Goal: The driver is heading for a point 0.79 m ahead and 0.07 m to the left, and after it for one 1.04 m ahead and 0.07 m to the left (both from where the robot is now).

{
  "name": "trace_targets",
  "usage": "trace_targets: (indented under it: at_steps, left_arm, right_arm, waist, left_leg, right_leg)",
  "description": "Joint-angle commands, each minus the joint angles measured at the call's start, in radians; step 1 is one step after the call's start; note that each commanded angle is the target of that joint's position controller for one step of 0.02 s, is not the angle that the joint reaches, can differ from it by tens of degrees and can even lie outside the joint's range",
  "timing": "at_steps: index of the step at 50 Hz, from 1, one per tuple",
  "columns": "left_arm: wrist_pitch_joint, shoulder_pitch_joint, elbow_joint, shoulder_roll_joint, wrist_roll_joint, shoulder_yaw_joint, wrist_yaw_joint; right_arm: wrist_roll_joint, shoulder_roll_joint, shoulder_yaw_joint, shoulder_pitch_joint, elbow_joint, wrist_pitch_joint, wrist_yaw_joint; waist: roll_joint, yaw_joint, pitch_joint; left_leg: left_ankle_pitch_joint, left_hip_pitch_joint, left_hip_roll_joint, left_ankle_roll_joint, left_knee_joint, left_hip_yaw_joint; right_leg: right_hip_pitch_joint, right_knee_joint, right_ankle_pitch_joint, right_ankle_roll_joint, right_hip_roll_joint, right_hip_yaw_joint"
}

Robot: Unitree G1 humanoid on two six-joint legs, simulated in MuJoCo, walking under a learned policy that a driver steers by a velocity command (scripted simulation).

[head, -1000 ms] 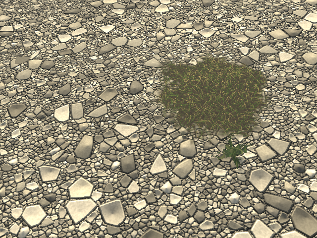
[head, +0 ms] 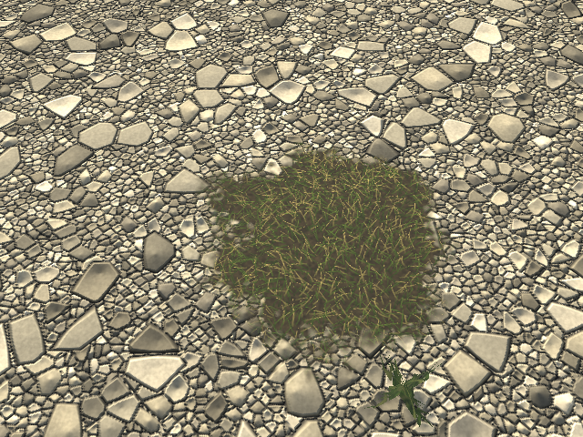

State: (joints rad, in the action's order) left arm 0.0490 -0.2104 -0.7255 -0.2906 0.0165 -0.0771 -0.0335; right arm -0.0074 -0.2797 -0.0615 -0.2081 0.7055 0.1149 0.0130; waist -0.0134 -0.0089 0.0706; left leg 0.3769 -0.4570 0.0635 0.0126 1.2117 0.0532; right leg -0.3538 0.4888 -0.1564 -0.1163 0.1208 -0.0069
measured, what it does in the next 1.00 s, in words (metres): walks ahead: left foot, then right foot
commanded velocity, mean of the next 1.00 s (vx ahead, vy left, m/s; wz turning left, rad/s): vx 0.33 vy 0.00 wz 0.08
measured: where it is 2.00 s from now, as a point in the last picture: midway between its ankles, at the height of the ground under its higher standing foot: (282, 435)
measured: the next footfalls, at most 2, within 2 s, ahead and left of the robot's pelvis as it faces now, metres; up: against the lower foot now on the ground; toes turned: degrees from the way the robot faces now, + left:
left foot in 0.34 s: +0.38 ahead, +0.13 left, +0.00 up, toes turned -11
right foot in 0.78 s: +0.55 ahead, -0.08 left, +0.00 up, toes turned +9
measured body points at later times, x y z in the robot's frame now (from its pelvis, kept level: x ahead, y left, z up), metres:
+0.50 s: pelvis +0.29 +0.06 +0.01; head +0.31 +0.06 +0.46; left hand +0.45 +0.31 -0.10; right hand +0.36 -0.23 -0.09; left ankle +0.34 +0.14 -0.73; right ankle +0.22 -0.07 -0.65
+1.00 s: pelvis +0.43 +0.02 +0.01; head +0.47 +0.01 +0.45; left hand +0.56 +0.30 -0.08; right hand +0.60 -0.26 -0.10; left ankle +0.39 +0.15 -0.66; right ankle +0.51 -0.09 -0.73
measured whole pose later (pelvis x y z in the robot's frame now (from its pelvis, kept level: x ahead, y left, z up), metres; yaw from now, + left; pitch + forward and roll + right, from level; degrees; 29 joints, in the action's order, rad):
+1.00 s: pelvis +0.43 +0.02 +0.01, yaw +10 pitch +1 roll +0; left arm 0.01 -0.09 -0.69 -0.25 -0.02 -0.04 0.03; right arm -0.02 -0.35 -0.09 -0.23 0.66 -0.06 0.04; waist -0.03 0.01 0.06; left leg 0.45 -0.53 0.01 0.10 1.10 0.05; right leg -0.34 0.43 -0.12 -0.03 -0.01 0.03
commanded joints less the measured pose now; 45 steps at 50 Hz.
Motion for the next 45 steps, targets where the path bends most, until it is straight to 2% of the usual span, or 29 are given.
trace_targets:
  at_steps: [1,4,7,9,11,14,15,16,17,18,19,20,21,22,23,25,26,28,29,31,34,36,38,39,40,41,42,43,45]
  left_arm:
    - [0.024,0.027,0.085,-0.115,-0.006,-0.027,0.016]
    - [0.023,-0.009,0.068,-0.148,-0.001,-0.035,0.035]
    - [0.011,-0.051,0.054,-0.150,0.008,-0.036,0.043]
    - [0.006,-0.090,0.040,-0.151,0.010,-0.035,0.045]
    - [0.002,-0.126,0.023,-0.137,0.013,-0.030,0.045]
    - [-0.003,-0.141,0.013,-0.139,0.001,-0.029,0.045]
    - [-0.006,-0.128,0.016,-0.141,-0.001,-0.030,0.043]
    - [-0.004,-0.121,0.021,-0.120,-0.003,-0.023,0.041]
    - [-0.002,-0.117,0.037,-0.083,-0.014,-0.006,0.039]
    - [0.011,-0.244,0.041,-0.045,0.002,0.008,0.043]
    - [0.023,-0.241,0.042,-0.080,0.001,0.010,0.041]
    - [0.030,-0.128,0.060,-0.145,0.010,-0.006,0.037]
    - [0.038,-0.038,0.080,-0.135,0.003,-0.001,0.035]
    - [0.046,0.011,0.099,-0.119,-0.014,0.000,0.034]
    - [0.051,0.017,0.104,-0.111,-0.027,-0.003,0.035]
    - [0.049,-0.007,0.101,-0.080,-0.040,0.003,0.037]
    - [0.045,-0.006,0.099,-0.062,-0.042,0.009,0.041]
    - [0.036,0.030,0.102,-0.041,-0.038,0.018,0.047]
    - [0.031,0.053,0.103,-0.040,-0.034,0.020,0.048]
    - [0.022,0.108,0.108,-0.046,-0.025,0.019,0.044]
    - [0.020,0.177,0.123,-0.057,-0.018,0.014,0.034]
    - [0.028,0.171,0.123,-0.082,-0.020,0.001,0.030]
    - [0.042,0.110,0.110,-0.104,-0.028,-0.011,0.033]
    - [0.043,0.049,0.111,-0.162,-0.045,-0.024,0.044]
    - [0.026,0.035,0.119,-0.183,-0.063,-0.022,0.054]
    - [0.005,0.001,0.096,-0.159,-0.040,-0.024,0.049]
    - [-0.002,0.040,0.114,-0.101,-0.028,-0.010,0.050]
    - [-0.011,0.082,0.119,-0.075,-0.029,-0.001,0.051]
    - [-0.025,0.148,0.121,-0.087,-0.035,0.002,0.054]
  right_arm:
    - [0.020,-0.116,-0.035,-0.037,-0.073,-0.002,0.003]
    - [0.029,-0.078,-0.018,0.052,-0.104,-0.016,0.006]
    - [0.022,-0.051,-0.003,0.169,-0.127,-0.011,-0.003]
    - [0.007,-0.061,-0.003,0.219,-0.135,-0.005,-0.014]
    - [0.001,-0.079,-0.006,0.242,-0.141,0.004,-0.027]
    - [-0.001,-0.109,-0.019,0.215,-0.139,0.015,-0.040]
    - [-0.001,-0.115,-0.024,0.169,-0.128,0.018,-0.039]
    - [0.007,-0.139,-0.038,0.081,-0.103,0.021,-0.035]
    - [0.018,-0.181,-0.049,-0.061,-0.085,0.024,-0.031]
    - [0.030,-0.274,-0.075,-0.177,-0.052,0.016,-0.035]
    - [-0.003,-0.214,-0.062,-0.205,-0.032,0.009,-0.049]
    - [-0.019,-0.147,-0.041,-0.152,-0.042,0.002,-0.047]
    - [-0.006,-0.131,-0.033,-0.105,-0.057,-0.010,-0.044]
    - [0.000,-0.120,-0.027,-0.077,-0.058,-0.017,-0.044]
    - [0.007,-0.109,-0.020,-0.054,-0.065,-0.017,-0.040]
    - [0.009,-0.104,-0.015,-0.037,-0.061,-0.020,-0.033]
    - [0.009,-0.118,-0.019,-0.039,-0.053,-0.022,-0.027]
    - [-0.001,-0.172,-0.038,-0.053,-0.038,-0.036,-0.013]
    - [-0.009,-0.187,-0.045,-0.064,-0.033,-0.047,-0.006]
    - [-0.019,-0.189,-0.048,-0.090,-0.022,-0.072,0.008]
    - [-0.020,-0.176,-0.048,-0.113,-0.019,-0.101,0.022]
    - [-0.018,-0.171,-0.050,-0.092,-0.034,-0.110,0.029]
    - [-0.017,-0.146,-0.044,-0.045,-0.062,-0.113,0.031]
    - [-0.002,-0.095,-0.028,-0.055,-0.085,-0.107,0.028]
    - [0.009,-0.041,-0.013,-0.213,-0.072,-0.102,0.025]
    - [-0.004,-0.122,-0.023,-0.294,-0.063,-0.106,0.021]
    - [-0.013,-0.189,-0.046,-0.236,-0.046,-0.121,0.026]
    - [-0.016,-0.203,-0.055,-0.172,-0.050,-0.140,0.031]
    - [-0.013,-0.176,-0.055,-0.131,-0.065,-0.170,0.035]
  waist:
    - [0.033,0.036,-0.117]
    - [0.035,0.015,-0.080]
    - [0.073,-0.038,-0.070]
    - [0.089,-0.065,-0.076]
    - [0.099,-0.081,-0.075]
    - [0.135,-0.059,-0.071]
    - [0.149,-0.031,-0.078]
    - [0.140,0.011,-0.125]
    - [0.074,0.073,-0.255]
    - [-0.197,0.054,-0.391]
    - [-0.280,0.063,-0.371]
    - [-0.154,0.080,-0.214]
    - [-0.059,0.078,-0.138]
    - [-0.015,0.061,-0.065]
    - [-0.026,0.034,-0.050]
    - [-0.070,0.002,-0.085]
    - [-0.078,-0.004,-0.102]
    - [-0.081,0.002,-0.133]
    - [-0.084,0.010,-0.148]
    - [-0.092,0.028,-0.161]
    - [-0.103,0.043,-0.155]
    - [-0.115,0.025,-0.150]
    - [-0.101,-0.022,-0.162]
    - [0.002,-0.029,-0.250]
    - [0.233,0.040,-0.321]
    - [0.295,0.045,-0.380]
    - [0.176,0.024,-0.294]
    - [0.120,0.017,-0.236]
    - [0.121,0.034,-0.162]
  left_leg:
    - [-0.060,-0.152,0.057,0.022,-0.087,0.029]
    - [-0.212,-0.149,0.036,0.059,-0.270,-0.004]
    - [-0.416,-0.077,-0.018,0.066,-0.521,-0.013]
    - [-0.470,-0.041,-0.044,0.068,-0.609,-0.014]
    - [-0.459,-0.050,-0.041,0.049,-0.663,0.002]
    - [-0.345,-0.031,-0.044,-0.003,-0.709,-0.005]
    - [-0.320,0.025,-0.054,-0.030,-0.737,-0.030]
    - [-0.321,0.151,-0.064,-0.067,-0.759,-0.042]
    - [-0.362,0.378,0.050,-0.140,-0.728,0.080]
    - [-0.229,0.724,0.237,-0.319,-0.779,0.489]
    - [0.011,0.780,0.300,-0.360,-0.921,0.763]
    - [0.107,0.677,0.275,-0.316,-0.936,0.684]
    - [0.049,0.560,0.228,-0.286,-0.946,0.567]
    - [-0.059,0.455,0.187,-0.278,-0.964,0.484]
    - [-0.245,0.393,0.153,-0.263,-0.969,0.421]
    - [-0.637,0.342,0.109,-0.258,-0.949,0.312]
    - [-0.793,0.321,0.098,-0.262,-0.931,0.263]
    - [-0.901,0.282,0.071,-0.250,-0.901,0.199]
    - [-0.888,0.263,0.058,-0.235,-0.892,0.187]
    - [-0.812,0.248,0.041,-0.204,-0.872,0.195]
    - [-0.669,0.266,0.041,-0.182,-0.828,0.264]
    - [-0.573,0.288,0.042,-0.168,-0.786,0.335]
    - [-0.471,0.256,-0.010,-0.122,-0.683,0.347]
    - [-0.286,0.155,-0.068,-0.076,-0.500,0.284]
    - [0.333,-0.058,-0.201,-0.016,-0.268,0.168]
    - [0.380,-0.135,-0.142,0.020,-0.099,0.109]
    - [0.293,-0.171,-0.102,0.054,-0.007,0.097]
    - [0.218,-0.189,-0.084,0.072,0.022,0.076]
    - [0.126,-0.145,-0.057,0.092,0.036,0.050]
  right_leg:
    - [0.163,-0.262,0.187,-0.208,-0.277,-0.375]
    - [0.070,-0.270,0.229,-0.181,-0.227,-0.286]
    - [0.043,-0.242,0.129,-0.125,-0.173,-0.247]
    - [0.071,-0.225,0.069,-0.116,-0.190,-0.275]
    - [0.147,-0.176,0.041,-0.111,-0.227,-0.319]
    - [0.253,-0.103,0.099,-0.090,-0.280,-0.378]
    - [0.266,-0.065,0.181,-0.077,-0.278,-0.367]
    - [0.267,0.036,0.329,-0.055,-0.236,-0.332]
    - [0.191,0.271,0.305,-0.022,-0.189,-0.263]
    - [-0.138,0.635,0.019,0.070,-0.042,-0.130]
    - [-0.345,0.765,-0.388,0.094,-0.036,-0.137]
    - [-0.435,0.819,-0.330,0.090,-0.098,-0.151]
    - [-0.430,0.802,-0.262,0.086,-0.130,-0.120]
    - [-0.425,0.727,-0.213,0.089,-0.155,-0.105]
    - [-0.373,0.655,-0.175,0.098,-0.178,-0.101]
    - [-0.281,0.543,-0.180,0.136,-0.175,-0.073]
    - [-0.250,0.481,-0.182,0.157,-0.160,-0.054]
    - [-0.183,0.355,-0.108,0.181,-0.125,-0.033]
    - [-0.147,0.300,-0.039,0.186,-0.108,-0.031]
    - [-0.103,0.206,0.068,0.189,-0.079,-0.042]
    - [-0.073,0.098,0.097,0.181,-0.056,-0.074]
    - [-0.034,0.020,0.085,0.165,-0.058,-0.100]
    - [0.107,-0.122,0.229,0.122,-0.103,-0.099]
    - [0.305,-0.090,0.470,0.051,-0.275,-0.218]
    - [0.516,-0.023,0.861,-0.106,-0.502,-0.447]
    - [0.506,-0.061,0.690,-0.199,-0.609,-0.610]
    - [0.439,-0.082,0.520,-0.171,-0.528,-0.518]
    - [0.365,-0.096,0.406,-0.128,-0.460,-0.401]
    - [0.202,-0.146,0.313,-0.110,-0.394,-0.279]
